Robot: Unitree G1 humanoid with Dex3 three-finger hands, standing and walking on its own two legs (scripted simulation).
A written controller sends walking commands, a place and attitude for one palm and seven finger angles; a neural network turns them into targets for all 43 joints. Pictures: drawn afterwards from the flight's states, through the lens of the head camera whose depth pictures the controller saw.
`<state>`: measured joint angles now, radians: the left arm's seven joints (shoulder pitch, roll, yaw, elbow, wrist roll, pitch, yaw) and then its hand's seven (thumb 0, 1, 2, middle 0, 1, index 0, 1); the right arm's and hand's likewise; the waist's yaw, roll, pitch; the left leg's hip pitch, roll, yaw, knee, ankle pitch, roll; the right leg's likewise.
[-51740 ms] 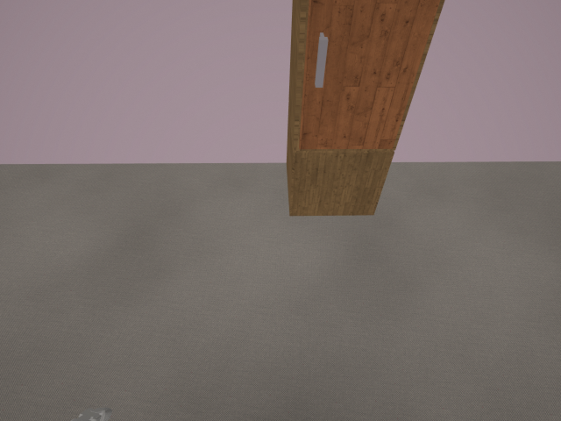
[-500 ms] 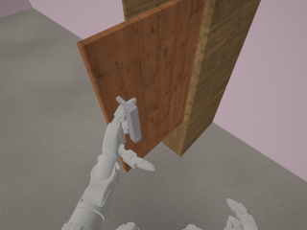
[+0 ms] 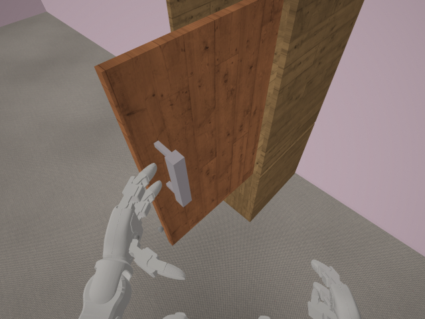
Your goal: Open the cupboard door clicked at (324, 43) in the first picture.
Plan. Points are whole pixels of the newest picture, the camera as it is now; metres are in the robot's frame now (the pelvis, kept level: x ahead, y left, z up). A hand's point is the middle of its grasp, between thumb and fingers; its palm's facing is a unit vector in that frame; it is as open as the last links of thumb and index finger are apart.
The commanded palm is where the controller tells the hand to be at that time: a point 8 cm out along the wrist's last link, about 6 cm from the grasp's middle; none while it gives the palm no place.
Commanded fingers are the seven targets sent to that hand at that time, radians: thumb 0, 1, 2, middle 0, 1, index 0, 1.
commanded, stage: slide the hand sideways off the handle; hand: left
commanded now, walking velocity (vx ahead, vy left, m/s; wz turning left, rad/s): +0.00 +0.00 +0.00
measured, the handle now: (172, 174) +0.37 +0.11 +0.07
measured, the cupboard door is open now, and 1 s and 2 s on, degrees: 88 88 88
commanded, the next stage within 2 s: draw the hand back to the body in 0.38 s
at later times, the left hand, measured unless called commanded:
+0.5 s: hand (129, 255) +0.21 +0.15 +0.06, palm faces -0.01 -1.00 -0.05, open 16.3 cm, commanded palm +0.20 +0.21 +0.07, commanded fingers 0.00 -0.50 0.30 -0.15 -0.30 -0.15 -0.30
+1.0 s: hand (80, 247) +0.20 +0.20 +0.12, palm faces +0.04 -1.00 -0.08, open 16.1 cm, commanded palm +0.17 +0.26 +0.14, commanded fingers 0.00 -0.25 0.41 -0.16 -0.30 -0.16 -0.30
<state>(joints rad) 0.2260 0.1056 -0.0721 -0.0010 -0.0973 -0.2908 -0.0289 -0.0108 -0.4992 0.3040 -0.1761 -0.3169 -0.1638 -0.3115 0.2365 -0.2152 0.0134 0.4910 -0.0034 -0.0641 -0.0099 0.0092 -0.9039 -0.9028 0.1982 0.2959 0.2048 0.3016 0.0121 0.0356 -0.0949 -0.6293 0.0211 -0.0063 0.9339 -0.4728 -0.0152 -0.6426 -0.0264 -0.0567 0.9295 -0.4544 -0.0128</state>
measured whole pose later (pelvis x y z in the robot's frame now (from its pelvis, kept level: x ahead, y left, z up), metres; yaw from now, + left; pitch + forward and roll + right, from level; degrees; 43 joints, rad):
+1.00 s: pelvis +0.01 +0.01 +0.01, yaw +1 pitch +6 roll -2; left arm 0.47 0.25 0.19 -0.29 -0.29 -0.14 -0.24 -0.01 -0.47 0.32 -0.15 -0.30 -0.15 -0.31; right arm 0.27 -0.24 0.04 0.50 0.04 -0.18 -0.07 0.01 -0.90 -0.90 0.20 0.30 0.21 0.30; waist 0.03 0.06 -0.10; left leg -0.52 0.02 -0.03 0.89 -0.47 -0.01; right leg -0.50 -0.02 -0.08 0.83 -0.43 0.00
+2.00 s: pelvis +0.02 +0.01 +0.06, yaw -1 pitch -5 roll -1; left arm 0.45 0.32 0.33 -0.36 -0.04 -0.08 0.11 0.02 0.88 0.90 -0.20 -0.30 -0.21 -0.31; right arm 0.19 -0.22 0.01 0.66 -0.02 -0.12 -0.08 0.01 -0.90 -0.90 0.20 0.30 0.21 0.30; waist 0.08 0.07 0.03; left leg -0.05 0.03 0.02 0.40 -0.26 -0.01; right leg -0.06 0.00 -0.04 0.36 -0.22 0.00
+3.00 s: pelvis -0.10 +0.03 +0.03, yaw -1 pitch -1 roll -1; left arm 0.51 0.38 0.43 -0.54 -0.01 -0.22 0.16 0.02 0.89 0.90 -0.21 -0.30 -0.21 -0.31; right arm 0.22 -0.21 0.01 0.58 -0.01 -0.09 -0.07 0.01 -0.90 -0.90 0.20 0.30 0.21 0.30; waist 0.01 -0.01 0.06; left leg -0.43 0.00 0.02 0.67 -0.30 0.03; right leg -0.41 -0.03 -0.03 0.56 -0.13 0.02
